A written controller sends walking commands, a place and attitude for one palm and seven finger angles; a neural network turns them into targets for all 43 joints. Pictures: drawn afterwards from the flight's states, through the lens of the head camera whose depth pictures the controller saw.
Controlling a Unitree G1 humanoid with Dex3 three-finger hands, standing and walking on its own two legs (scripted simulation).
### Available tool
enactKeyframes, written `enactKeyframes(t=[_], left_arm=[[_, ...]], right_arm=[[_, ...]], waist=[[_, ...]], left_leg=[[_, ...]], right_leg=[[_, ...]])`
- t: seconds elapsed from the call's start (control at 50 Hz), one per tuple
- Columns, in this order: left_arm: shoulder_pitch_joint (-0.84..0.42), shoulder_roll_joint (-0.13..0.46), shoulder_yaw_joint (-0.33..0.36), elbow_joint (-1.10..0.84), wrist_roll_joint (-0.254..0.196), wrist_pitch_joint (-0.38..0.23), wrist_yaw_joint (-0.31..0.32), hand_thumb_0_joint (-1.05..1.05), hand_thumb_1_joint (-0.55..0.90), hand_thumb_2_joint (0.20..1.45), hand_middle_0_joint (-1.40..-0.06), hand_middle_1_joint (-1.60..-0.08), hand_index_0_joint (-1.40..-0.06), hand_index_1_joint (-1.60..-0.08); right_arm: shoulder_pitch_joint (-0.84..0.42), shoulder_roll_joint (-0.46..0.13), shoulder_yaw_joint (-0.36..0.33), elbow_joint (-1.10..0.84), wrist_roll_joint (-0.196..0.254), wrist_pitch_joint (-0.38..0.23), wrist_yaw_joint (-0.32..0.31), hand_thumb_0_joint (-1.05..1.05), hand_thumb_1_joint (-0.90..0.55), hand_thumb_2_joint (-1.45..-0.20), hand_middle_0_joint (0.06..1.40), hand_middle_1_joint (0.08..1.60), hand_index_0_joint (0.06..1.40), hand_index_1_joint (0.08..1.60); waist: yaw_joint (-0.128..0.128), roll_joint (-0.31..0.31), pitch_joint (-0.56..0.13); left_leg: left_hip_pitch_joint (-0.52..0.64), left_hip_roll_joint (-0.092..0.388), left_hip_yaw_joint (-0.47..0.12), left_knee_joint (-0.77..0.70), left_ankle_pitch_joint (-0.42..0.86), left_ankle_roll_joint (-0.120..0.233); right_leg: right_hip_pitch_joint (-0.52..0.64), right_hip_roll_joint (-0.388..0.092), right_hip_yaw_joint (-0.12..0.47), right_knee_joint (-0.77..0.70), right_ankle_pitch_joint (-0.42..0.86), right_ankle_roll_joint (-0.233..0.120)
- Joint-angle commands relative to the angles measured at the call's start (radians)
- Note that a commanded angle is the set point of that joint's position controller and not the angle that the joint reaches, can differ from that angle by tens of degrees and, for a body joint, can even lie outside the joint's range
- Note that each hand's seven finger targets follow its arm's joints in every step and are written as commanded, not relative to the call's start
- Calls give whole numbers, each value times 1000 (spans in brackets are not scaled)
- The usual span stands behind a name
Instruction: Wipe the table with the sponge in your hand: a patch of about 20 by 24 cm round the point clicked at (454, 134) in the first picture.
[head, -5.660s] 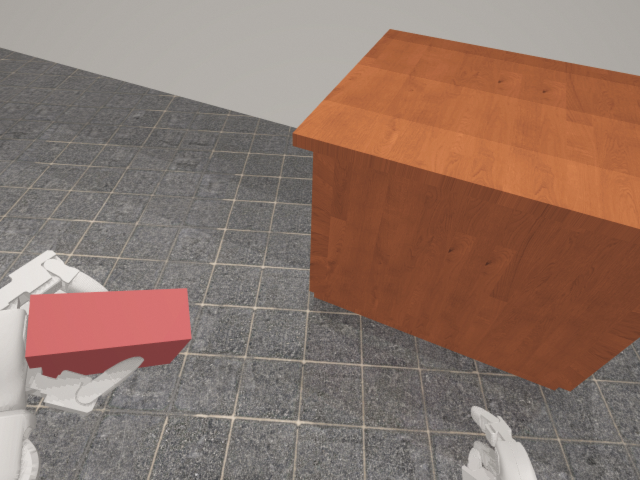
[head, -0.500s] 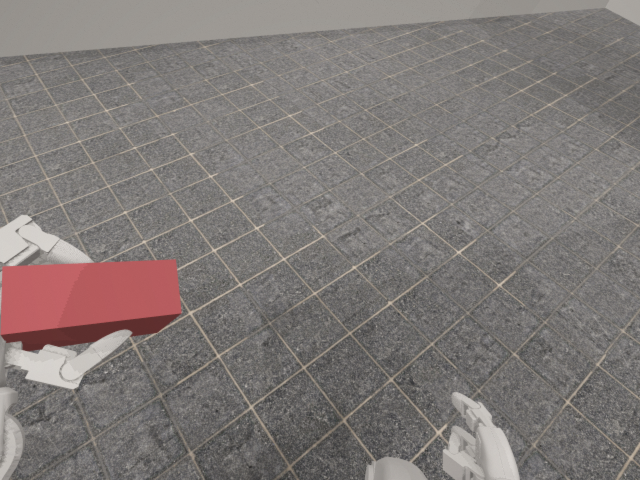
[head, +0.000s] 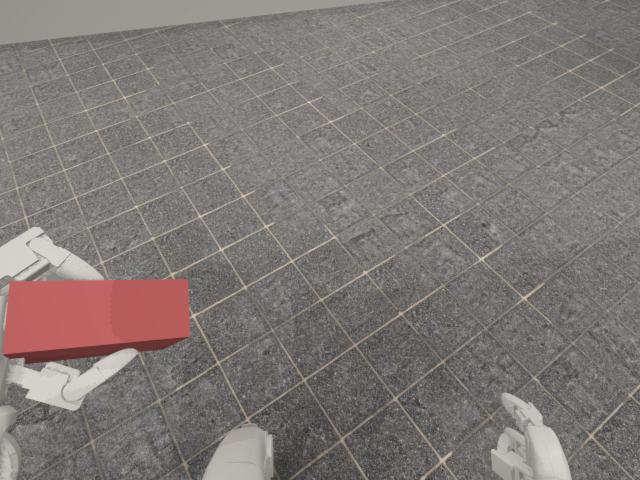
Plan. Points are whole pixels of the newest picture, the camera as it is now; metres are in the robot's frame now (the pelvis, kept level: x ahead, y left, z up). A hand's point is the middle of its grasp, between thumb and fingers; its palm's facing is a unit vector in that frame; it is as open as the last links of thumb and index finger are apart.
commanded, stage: walk to a spot facing it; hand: left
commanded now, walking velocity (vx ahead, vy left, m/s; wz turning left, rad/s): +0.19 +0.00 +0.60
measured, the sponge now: (127, 320) +0.24 +0.18 +0.15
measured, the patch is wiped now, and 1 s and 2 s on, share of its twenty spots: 0.00 0.00 0.00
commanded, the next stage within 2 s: turn to face it in 0.04 s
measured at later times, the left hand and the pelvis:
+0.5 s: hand out of the picture +0.23 +0.26 +0.21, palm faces +0.53 -0.67 -0.51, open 9.5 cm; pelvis +0.08 -0.01 +0.00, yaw +14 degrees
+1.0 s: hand out of the picture +0.13 +0.23 +0.19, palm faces +0.72 -0.49 -0.49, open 9.5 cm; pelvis +0.06 -0.08 -0.01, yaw +31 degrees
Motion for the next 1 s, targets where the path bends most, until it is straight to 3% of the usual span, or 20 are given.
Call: enactKeyframes(t=[0.0, 0.08, 0.14, 0.16, 0.18, 0.2, 0.22, 0.24, 0.32, 0.38, 0.52, 0.54, 0.56, 0.58, 0.6, 0.62, 0.66, 0.72, 0.9, 0.98], left_arm=[[54, 197, 237, -237, -37, -67, 65, 0, 100, 1300, -1200, -1600, -1200, -1600], [82, 159, 222, -181, -41, -49, 76, 0, 100, 1300, -1200, -1600, -1200, -1600], [6, 142, 168, -211, -40, -51, 77, 0, 100, 1300, -1200, -1600, -1200, -1600], [-18, 146, 165, -243, -40, -65, 76, 0, 100, 1300, -1200, -1600, -1200, -1600], [-25, 156, 165, -276, -44, -84, 71, 0, 100, 1300, -1200, -1600, -1200, -1600], [-71, 212, 191, -266, -12, -91, 62, 0, 100, 1300, -1200, -1600, -1200, -1600], [-95, 222, 180, -209, -11, -83, 40, 0, 100, 1300, -1200, -1600, -1200, -1600], [-134, 215, 177, -261, -9, -83, 36, 0, 100, 1300, -1200, -1600, -1200, -1600], [-60, 226, 202, -442, -30, -80, 38, 0, 100, 1300, -1200, -1600, -1200, -1600], [55, 166, 187, -374, -57, -59, 29, 0, 100, 1300, -1200, -1600, -1200, -1600], [-28, 101, 144, -106, -59, 9, 6, 0, 100, 1300, -1200, -1600, -1200, -1600], [-71, 91, 120, -99, -51, 13, 3, 0, 100, 1300, -1200, -1600, -1200, -1600], [-104, 128, 124, -78, -34, 24, 10, 0, 100, 1300, -1200, -1600, -1200, -1600], [-131, 207, 161, -61, -40, 42, 22, 0, 100, 1300, -1200, -1600, -1200, -1600], [-190, 188, 129, -52, -44, 47, 27, 0, 100, 1300, -1200, -1600, -1200, -1600], [-232, 154, 81, -96, -41, 49, 25, 0, 100, 1300, -1200, -1600, -1200, -1600], [-165, 169, 107, -126, -29, 24, 22, 0, 100, 1300, -1200, -1600, -1200, -1600], [-162, 201, 129, -215, -29, -8, 38, 0, 100, 1300, -1200, -1600, -1200, -1600], [71, 172, 217, -199, -51, -2, 70, 0, 100, 1300, -1200, -1600, -1200, -1600], [32, 140, 169, -201, -63, -10, 58, 0, 100, 1300, -1200, -1600, -1200, -1600]], right_arm=[[-52, -12, -3, -193, -4, -35, -1, 0, -900, -900, 200, 300, 200, 300], [-19, -13, -12, -206, -5, -30, -2, 0, -900, -900, 200, 300, 200, 300], [21, -26, -24, -202, -2, -23, -17, 0, -900, -900, 200, 300, 200, 300], [8, -41, -27, -209, -3, -27, -19, 0, -900, -900, 200, 300, 200, 300], [-4, -60, -20, -215, -4, -40, -15, 0, -900, -900, 200, 300, 200, 300], [6, -52, -8, -204, -4, -52, 3, 0, -900, -900, 200, 300, 200, 300], [-18, -60, -6, -186, 3, -58, 6, 0, -900, -900, 200, 300, 200, 300], [-34, -73, -21, -174, 8, -53, 5, 0, -900, -900, 200, 300, 200, 300], [-39, -50, -12, -167, 12, -81, 24, 0, -900, -900, 200, 300, 200, 300], [-15, -39, -5, -170, 11, -98, 35, 0, -900, -900, 200, 300, 200, 300], [-13, -39, 2, -159, 22, -85, 13, 0, -900, -900, 200, 300, 200, 300], [-23, -28, 10, -162, 27, -84, 11, 0, -900, -900, 200, 300, 200, 300], [-11, -5, 18, -163, 29, -80, 9, 0, -900, -900, 200, 300, 200, 300], [-48, -9, 16, -179, 25, -85, 0, 0, -900, -900, 200, 300, 200, 300], [-64, -27, 21, -160, 14, -93, -8, 0, -900, -900, 200, 300, 200, 300], [-79, -48, 4, -149, 19, -95, -7, 0, -900, -900, 200, 300, 200, 300], [-120, -13, 26, -149, 5, -79, -14, 0, -900, -900, 200, 300, 200, 300], [-154, -7, 27, -158, 2, -67, -35, 0, -900, -900, 200, 300, 200, 300], [-44, -24, -2, -226, -11, -31, -32, 0, -900, -900, 200, 300, 200, 300], [2, -41, -12, -223, -3, -9, -28, 0, -900, -900, 200, 300, 200, 300]], waist=[[64, -65, -225], [70, -156, -239], [-5, -59, -330], [-7, 126, -362], [22, 367, -369], [16, 278, -331], [15, 180, -267], [18, 182, -252], [37, 324, -266], [29, 348, -281], [41, 178, -244], [46, 115, -240], [39, -104, -236], [43, -323, -211], [51, -248, -215], [36, -253, -214], [37, -128, -167], [38, -82, -185], [72, -157, -321], [1, -45, -344]], left_leg=[[13, 13, 68, -283, 1, 4], [106, -33, 145, -447, 8, 12], [448, -84, 148, -655, 181, 37], [617, 65, -80, -683, 396, 123], [707, 362, -530, -693, 889, 303], [691, 409, -621, -698, 902, 355], [618, 372, -560, -710, 816, 327], [555, 343, -494, -711, 717, 318], [379, 164, -220, -755, 467, 200], [340, 147, -206, -769, 448, 181], [310, 136, -249, -636, 348, 143], [268, 91, -224, -554, 239, 110], [117, -12, -126, -388, -4, 49], [-43, -120, -73, -70, -290, -2], [-25, -93, -139, 133, -268, -7], [-15, -79, -167, 201, -224, -10], [-45, -56, -108, 272, -104, -40], [2, -42, -55, 134, -95, -44], [146, -35, 52, -413, -149, -13], [412, -32, 8, -708, 160, 26]], right_leg=[[211, -294, 151, -145, 532, -77], [219, -285, 106, -53, 615, -49], [83, -220, 13, 313, 616, 42], [-106, -123, 6, 546, 247, 94], [-352, 14, 86, 756, -387, 134], [-438, 4, 209, 837, -426, 110], [-454, -24, 239, 826, -360, 113], [-450, -46, 249, 807, -320, 127], [-274, -14, 175, 594, -115, 143], [-175, 26, 127, 412, -93, 151], [3, 82, 110, 0, -46, 163], [59, 30, 141, -147, 50, 148], [166, -153, 305, -231, 198, 86], [160, -379, 580, -226, 434, -19], [87, -428, 499, -219, 489, -49], [45, -399, 484, -220, 408, -25], [57, -295, 299, -167, 513, -23], [114, -271, 154, -154, 584, -18], [251, -325, 177, -54, 680, -66], [72, -241, 86, 225, 470, 51]])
